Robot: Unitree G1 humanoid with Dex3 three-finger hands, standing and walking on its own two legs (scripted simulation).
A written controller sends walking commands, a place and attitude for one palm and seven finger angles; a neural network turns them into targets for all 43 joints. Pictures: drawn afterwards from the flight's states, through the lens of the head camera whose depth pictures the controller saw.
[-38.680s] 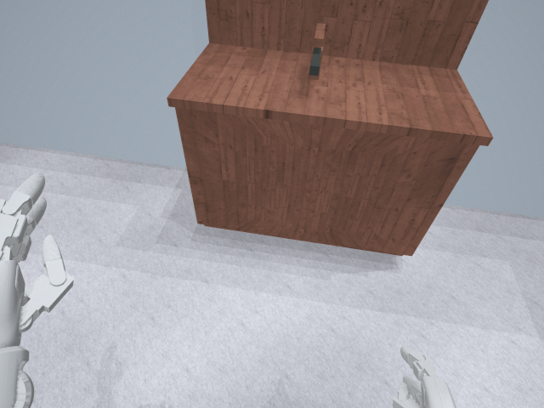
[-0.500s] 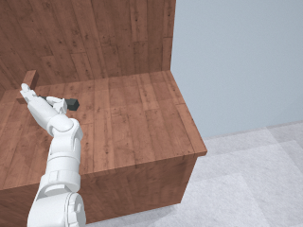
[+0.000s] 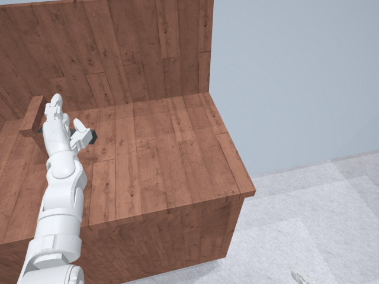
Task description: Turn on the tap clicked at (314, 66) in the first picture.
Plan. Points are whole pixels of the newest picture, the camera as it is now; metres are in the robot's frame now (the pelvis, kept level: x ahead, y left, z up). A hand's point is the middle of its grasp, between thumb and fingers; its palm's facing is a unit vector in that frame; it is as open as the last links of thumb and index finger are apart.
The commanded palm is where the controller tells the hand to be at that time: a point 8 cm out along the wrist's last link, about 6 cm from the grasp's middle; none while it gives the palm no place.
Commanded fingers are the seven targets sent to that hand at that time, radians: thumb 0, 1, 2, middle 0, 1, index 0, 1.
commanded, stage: draw the hand back beside the body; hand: left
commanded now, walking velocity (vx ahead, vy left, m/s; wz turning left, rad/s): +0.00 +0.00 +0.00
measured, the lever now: (89, 136) +0.46 +0.29 +0.05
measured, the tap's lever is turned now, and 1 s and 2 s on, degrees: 70 70 70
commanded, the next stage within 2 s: step back with the hand held close in 1.28 s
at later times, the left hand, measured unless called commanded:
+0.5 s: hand (62, 177) +0.27 +0.24 +0.15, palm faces +0.35 -0.91 -0.23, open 7.6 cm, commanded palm +0.22 +0.28 +0.16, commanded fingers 0.00 0.90 0.90 -0.19 -0.26 -0.19 -0.26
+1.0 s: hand (33, 222) +0.18 +0.24 +0.16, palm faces +0.40 -0.85 -0.34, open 7.4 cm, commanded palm +0.13 +0.28 +0.18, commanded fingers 0.00 0.90 0.90 -0.20 -0.30 -0.20 -0.30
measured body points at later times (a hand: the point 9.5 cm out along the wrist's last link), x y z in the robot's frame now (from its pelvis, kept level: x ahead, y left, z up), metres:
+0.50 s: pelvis -0.02 +0.01 +0.01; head -0.04 -0.01 +0.46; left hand +0.24 +0.29 +0.16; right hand +0.17 -0.21 -0.08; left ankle -0.04 +0.12 -0.74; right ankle +0.00 -0.09 -0.74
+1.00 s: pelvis -0.02 +0.00 +0.01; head -0.04 -0.03 +0.46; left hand +0.15 +0.28 +0.18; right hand +0.18 -0.22 -0.08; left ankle -0.04 +0.12 -0.74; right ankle +0.00 -0.09 -0.74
